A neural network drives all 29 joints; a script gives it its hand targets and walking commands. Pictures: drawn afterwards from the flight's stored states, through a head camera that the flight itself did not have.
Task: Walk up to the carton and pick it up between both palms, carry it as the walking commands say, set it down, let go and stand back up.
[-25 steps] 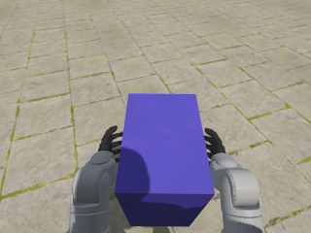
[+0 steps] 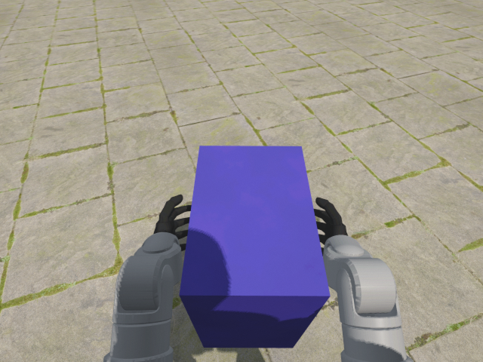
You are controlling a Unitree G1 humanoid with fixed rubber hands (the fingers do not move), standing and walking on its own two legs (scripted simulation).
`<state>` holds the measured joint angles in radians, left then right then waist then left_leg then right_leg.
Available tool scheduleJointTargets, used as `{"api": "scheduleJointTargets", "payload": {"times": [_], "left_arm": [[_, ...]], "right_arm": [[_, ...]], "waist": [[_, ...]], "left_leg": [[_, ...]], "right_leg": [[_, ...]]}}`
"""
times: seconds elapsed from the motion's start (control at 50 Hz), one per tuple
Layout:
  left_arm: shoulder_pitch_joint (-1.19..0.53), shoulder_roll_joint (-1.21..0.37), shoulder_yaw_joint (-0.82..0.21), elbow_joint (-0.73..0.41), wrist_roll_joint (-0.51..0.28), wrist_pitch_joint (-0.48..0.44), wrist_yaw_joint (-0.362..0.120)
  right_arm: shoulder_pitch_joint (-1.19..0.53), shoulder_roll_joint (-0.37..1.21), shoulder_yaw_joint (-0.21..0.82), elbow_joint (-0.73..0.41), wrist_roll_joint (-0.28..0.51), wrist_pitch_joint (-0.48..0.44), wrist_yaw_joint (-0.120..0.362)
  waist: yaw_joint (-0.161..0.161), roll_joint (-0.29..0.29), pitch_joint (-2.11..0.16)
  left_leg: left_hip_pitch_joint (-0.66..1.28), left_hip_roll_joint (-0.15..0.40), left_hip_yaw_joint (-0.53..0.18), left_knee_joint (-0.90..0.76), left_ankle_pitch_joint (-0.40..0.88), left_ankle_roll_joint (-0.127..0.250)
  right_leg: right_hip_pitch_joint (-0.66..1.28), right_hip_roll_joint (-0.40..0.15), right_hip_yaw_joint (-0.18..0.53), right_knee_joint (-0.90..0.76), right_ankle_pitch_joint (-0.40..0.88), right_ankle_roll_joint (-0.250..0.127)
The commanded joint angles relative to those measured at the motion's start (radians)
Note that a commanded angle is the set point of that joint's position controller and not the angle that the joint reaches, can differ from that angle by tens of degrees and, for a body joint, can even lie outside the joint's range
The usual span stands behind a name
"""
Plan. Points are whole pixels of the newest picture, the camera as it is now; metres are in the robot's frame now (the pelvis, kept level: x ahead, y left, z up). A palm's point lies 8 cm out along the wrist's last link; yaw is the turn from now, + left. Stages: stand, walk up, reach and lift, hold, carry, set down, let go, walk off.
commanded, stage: carry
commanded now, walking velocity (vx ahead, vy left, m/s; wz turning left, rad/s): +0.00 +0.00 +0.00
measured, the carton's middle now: (249, 253) +0.29 +0.00 +0.03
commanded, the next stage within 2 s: hold in 0.74 s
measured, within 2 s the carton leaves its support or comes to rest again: neither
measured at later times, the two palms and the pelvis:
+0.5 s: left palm (168, 242) +0.28 +0.13 +0.08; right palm (331, 245) +0.27 -0.13 +0.08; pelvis -0.01 +0.00 +0.00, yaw -1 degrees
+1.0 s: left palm (158, 271) +0.25 +0.15 +0.04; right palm (319, 267) +0.26 -0.11 +0.04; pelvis -0.02 +0.00 +0.01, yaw +3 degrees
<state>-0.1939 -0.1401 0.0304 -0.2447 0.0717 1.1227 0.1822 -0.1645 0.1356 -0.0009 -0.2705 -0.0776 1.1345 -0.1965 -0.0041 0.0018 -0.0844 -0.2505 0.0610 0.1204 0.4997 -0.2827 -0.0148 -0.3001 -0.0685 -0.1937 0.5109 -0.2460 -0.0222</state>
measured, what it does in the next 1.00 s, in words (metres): stands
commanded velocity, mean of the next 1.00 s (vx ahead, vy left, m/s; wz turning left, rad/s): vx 0.00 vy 0.00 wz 0.00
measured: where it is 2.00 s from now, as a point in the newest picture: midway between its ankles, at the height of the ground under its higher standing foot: outside the picture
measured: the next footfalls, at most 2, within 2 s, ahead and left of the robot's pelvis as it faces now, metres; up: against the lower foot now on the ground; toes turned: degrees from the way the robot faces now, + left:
none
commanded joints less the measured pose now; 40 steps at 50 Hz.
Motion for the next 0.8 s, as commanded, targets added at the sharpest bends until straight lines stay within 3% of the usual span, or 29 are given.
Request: {"api": "scheduleJointTargets", "payload": {"times": [0.0,0.72,0.74,0.76,0.78], "left_arm": [[-0.296,-0.926,-0.445,-0.067,-0.212,-0.027,-0.132],[-0.332,-0.859,-0.338,0.146,-0.142,-0.214,-0.159],[-0.151,-0.532,-0.053,0.497,0.097,-0.245,-0.193],[-0.190,-0.585,-0.153,0.474,0.043,-0.338,-0.201],[-0.167,-0.654,-0.245,0.353,0.001,-0.390,-0.222]], "right_arm": [[-0.341,0.886,0.456,-0.093,0.224,-0.040,0.141],[-0.389,0.827,0.340,0.127,0.148,-0.232,0.168],[-0.105,0.547,0.070,0.478,-0.059,-0.250,0.189],[-0.224,0.585,0.168,0.446,-0.006,-0.346,0.205],[-0.248,0.675,0.255,0.317,0.021,-0.400,0.220]], "waist": [[0.001,-0.006,-0.206],[-0.001,-0.005,-0.217],[-0.008,0.033,0.200],[-0.009,0.012,0.088],[-0.001,-0.004,-0.037]], "left_leg": [[0.023,0.102,-0.085,-0.064,0.227,0.029],[0.026,0.100,-0.076,-0.062,0.188,0.036],[0.054,-0.137,-0.179,-0.148,0.116,0.047],[0.069,-0.129,-0.186,-0.141,0.165,0.047],[0.132,-0.114,-0.192,-0.142,0.299,0.039]], "right_leg": [[0.130,-0.119,0.133,-0.068,0.208,0.011],[0.132,-0.108,0.143,-0.054,0.218,0.011],[0.228,0.125,0.224,-0.138,0.168,-0.007],[0.256,0.133,0.239,-0.132,0.224,-0.009],[0.315,0.138,0.238,-0.116,0.346,0.010]]}}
